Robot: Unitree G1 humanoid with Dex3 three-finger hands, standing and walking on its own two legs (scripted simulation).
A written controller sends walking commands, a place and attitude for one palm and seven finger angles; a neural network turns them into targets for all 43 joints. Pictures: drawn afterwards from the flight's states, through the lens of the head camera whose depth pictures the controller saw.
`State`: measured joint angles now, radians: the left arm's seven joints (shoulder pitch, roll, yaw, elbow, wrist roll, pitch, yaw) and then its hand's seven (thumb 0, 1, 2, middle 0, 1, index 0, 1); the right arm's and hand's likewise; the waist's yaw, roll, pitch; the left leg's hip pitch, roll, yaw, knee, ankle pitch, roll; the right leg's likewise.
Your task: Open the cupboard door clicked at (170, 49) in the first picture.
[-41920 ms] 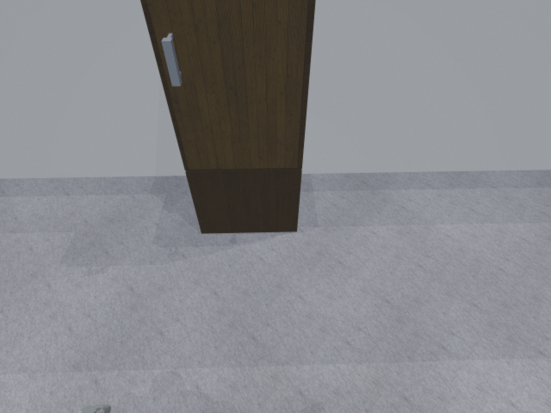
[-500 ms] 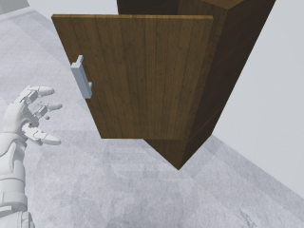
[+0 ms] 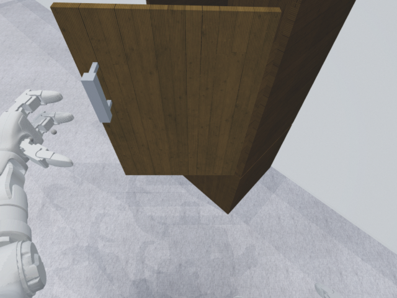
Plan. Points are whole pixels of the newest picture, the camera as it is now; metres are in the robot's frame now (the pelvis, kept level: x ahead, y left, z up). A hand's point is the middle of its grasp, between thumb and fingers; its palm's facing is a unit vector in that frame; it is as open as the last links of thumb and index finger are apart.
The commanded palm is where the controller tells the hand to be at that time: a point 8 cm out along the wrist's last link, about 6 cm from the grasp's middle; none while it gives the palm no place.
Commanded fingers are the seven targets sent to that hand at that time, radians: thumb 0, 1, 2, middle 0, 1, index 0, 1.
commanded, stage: move the hooked fingers beside the handle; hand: left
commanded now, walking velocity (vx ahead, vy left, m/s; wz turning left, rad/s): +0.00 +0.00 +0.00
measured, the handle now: (100, 93) +0.52 +0.23 +0.10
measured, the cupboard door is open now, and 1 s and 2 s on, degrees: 44 44 44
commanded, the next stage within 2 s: slide the fingers in behind the handle in 1.38 s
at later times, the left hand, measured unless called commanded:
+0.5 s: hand (63, 109) +0.46 +0.29 +0.11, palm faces +0.01 -1.00 +0.01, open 14.0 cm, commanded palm +0.44 +0.34 +0.10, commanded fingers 0.00 -0.50 0.30 -0.30 -1.20 -0.30 -1.20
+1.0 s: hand (59, 112) +0.45 +0.29 +0.11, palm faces +0.00 -1.00 +0.02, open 14.0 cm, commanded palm +0.43 +0.34 +0.10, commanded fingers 0.00 -0.50 0.30 -0.30 -1.20 -0.30 -1.20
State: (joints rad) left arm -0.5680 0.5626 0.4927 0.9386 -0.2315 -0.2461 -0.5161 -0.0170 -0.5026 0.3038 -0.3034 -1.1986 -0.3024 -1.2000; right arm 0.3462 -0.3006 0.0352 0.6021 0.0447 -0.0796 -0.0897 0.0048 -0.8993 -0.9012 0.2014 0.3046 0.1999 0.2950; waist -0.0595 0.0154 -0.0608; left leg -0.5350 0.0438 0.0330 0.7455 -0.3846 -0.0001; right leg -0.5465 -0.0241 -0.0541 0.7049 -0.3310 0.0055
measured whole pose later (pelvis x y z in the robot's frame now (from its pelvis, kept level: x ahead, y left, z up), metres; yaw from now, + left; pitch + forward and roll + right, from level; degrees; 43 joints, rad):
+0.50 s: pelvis +0.00 +0.00 -0.01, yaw -1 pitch +16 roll -2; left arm -0.84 0.73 0.54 1.21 -0.16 -0.27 -0.55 -0.02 -0.50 0.30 -0.30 -1.20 -0.30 -1.20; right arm 0.41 -0.31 0.05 0.61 0.03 0.02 -0.08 0.00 -0.90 -0.90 0.20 0.30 0.20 0.29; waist -0.14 0.00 -0.06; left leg -0.69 0.06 0.03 0.82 -0.40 0.01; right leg -0.69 -0.01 -0.05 0.75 -0.33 0.01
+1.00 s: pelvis +0.01 +0.01 -0.01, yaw -1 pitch +15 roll -3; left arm -0.72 0.65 0.53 1.05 -0.20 -0.26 -0.54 -0.02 -0.50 0.30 -0.30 -1.20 -0.30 -1.20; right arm 0.39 -0.29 0.04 0.58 0.03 0.06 -0.05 0.00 -0.90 -0.90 0.20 0.30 0.20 0.29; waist -0.11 0.01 -0.10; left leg -0.66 0.06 0.04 0.82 -0.43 0.01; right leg -0.66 -0.01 -0.05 0.74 -0.35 0.02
